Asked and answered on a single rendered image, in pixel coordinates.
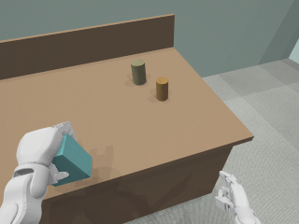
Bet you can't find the right robot hand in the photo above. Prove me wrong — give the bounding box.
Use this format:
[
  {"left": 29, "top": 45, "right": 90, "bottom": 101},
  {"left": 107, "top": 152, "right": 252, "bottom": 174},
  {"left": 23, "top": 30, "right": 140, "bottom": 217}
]
[{"left": 215, "top": 171, "right": 250, "bottom": 215}]

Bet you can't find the table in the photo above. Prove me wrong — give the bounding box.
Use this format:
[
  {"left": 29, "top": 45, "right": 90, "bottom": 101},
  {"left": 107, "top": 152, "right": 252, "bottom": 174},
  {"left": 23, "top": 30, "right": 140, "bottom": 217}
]
[{"left": 0, "top": 13, "right": 254, "bottom": 224}]

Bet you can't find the sponge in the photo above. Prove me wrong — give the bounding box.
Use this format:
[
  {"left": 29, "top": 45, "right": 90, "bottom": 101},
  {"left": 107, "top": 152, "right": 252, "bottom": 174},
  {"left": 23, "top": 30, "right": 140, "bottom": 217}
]
[{"left": 52, "top": 133, "right": 93, "bottom": 187}]

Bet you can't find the left robot hand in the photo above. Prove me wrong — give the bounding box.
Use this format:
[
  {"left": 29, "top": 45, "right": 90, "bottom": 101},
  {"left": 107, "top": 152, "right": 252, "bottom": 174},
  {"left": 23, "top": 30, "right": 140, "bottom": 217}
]
[{"left": 16, "top": 120, "right": 78, "bottom": 186}]

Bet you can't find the robot left forearm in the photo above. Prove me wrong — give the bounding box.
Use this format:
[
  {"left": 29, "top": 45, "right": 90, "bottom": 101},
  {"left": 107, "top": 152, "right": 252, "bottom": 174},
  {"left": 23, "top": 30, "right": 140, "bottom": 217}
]
[{"left": 0, "top": 163, "right": 50, "bottom": 224}]

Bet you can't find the robot right forearm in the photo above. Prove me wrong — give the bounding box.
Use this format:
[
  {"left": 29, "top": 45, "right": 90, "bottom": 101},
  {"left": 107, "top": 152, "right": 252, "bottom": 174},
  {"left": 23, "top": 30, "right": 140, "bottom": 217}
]
[{"left": 233, "top": 206, "right": 262, "bottom": 224}]

